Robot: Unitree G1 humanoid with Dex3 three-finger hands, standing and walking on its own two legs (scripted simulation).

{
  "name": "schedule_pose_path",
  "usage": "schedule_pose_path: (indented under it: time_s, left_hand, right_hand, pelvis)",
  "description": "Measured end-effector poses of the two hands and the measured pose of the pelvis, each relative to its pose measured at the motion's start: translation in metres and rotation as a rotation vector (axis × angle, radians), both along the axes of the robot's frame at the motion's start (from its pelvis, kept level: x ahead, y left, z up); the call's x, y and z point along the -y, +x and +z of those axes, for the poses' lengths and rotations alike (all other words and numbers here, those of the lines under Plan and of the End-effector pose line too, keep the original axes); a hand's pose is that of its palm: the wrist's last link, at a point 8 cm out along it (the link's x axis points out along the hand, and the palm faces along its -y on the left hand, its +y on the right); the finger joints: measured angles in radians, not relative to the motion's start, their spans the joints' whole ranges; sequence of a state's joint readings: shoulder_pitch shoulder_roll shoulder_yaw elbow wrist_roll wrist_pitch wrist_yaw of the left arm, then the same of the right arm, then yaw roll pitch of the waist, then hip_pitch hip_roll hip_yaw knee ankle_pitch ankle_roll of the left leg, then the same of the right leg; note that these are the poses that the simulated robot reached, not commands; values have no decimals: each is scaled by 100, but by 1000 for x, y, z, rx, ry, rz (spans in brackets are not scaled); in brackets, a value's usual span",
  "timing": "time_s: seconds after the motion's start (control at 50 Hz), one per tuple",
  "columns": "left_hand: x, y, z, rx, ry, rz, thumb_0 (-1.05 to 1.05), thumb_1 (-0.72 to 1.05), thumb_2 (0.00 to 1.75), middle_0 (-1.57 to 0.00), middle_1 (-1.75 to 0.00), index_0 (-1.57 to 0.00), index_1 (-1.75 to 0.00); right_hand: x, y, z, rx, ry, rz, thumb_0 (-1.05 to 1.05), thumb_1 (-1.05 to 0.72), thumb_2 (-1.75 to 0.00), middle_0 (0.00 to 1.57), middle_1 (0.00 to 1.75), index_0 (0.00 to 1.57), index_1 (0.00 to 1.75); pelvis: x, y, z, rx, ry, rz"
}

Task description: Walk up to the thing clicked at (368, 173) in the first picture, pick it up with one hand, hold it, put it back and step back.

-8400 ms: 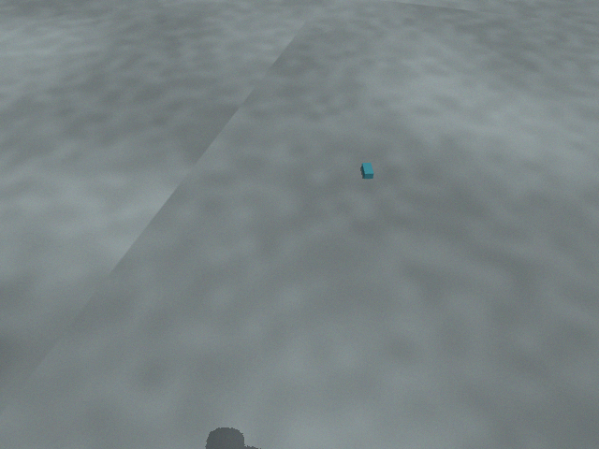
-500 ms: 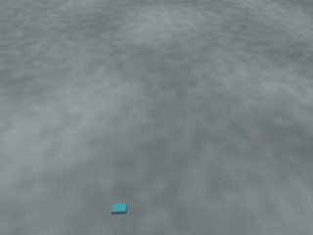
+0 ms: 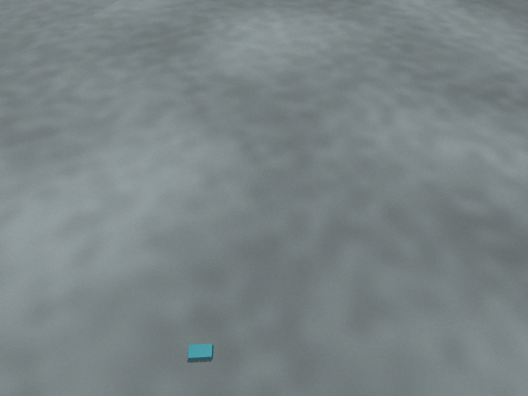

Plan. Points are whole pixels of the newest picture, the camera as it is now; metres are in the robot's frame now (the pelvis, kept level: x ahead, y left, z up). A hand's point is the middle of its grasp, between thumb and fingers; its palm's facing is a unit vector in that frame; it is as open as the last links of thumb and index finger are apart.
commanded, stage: stand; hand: left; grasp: from above
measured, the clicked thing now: (200, 352) +0.41 +0.24 -0.77
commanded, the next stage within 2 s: rise first in 0.78 s
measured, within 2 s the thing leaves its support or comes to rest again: neither
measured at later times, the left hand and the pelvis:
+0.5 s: hand out of the picture +0.07 +0.26 -0.16, palm faces -0.02 -0.94 -0.35, open 7.3 cm; pelvis +0.00 +0.00 +0.00, yaw +0 degrees
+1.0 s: hand out of the picture +0.11 +0.25 -0.16, palm faces +0.04 -0.94 -0.33, open 7.5 cm; pelvis +0.00 +0.00 -0.01, yaw +0 degrees
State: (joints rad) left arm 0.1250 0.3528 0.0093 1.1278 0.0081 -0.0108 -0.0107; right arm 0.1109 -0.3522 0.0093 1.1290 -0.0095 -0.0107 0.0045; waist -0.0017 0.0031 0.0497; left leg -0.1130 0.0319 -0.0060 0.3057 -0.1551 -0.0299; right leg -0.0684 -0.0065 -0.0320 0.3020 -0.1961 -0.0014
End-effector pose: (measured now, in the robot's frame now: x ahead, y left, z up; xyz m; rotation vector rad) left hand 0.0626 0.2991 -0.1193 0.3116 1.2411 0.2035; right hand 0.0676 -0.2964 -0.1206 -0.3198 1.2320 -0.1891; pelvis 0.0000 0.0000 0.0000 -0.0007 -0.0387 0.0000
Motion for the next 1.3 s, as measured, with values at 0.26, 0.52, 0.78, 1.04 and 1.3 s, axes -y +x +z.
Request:
schedule_pose_path:
  time_s: [0.26,0.52,0.78,1.04,1.3]
  left_hand:
    - [-3,-2,0,-14,4,1,0,91,90,-21,-30,-21,-30]
    - [-3,6,1,1,5,-6,0,91,90,-21,-30,-21,-30]
    - [-3,8,1,-1,8,-8,0,91,90,-21,-30,-21,-30]
    - [2,58,-6,115,-10,3,1,75,88,-24,-45,-23,-45]
    - [-2,84,-32,78,56,-103,0,-7,85,-21,-86,-22,-85]
  right_hand:
    - [-3,0,-2,-12,1,-1,0,-91,-90,20,30,20,30]
    - [-4,7,-1,3,3,0,0,-91,-90,20,30,20,30]
    - [-3,8,-1,1,0,-2,0,-91,-90,20,30,20,30]
    - [-21,16,-5,131,23,-15,0,-92,-90,20,30,20,30]
    - [-47,18,-21,239,73,-45,1,-88,-89,20,30,20,30]
  pelvis:
    - [-2,2,0,-1,0,-2]
    - [-3,5,0,-3,1,-5]
    - [-3,7,0,-5,1,-5]
    - [-2,-6,-11,-96,0,2]
    - [-10,-6,-40,-213,-6,-24]
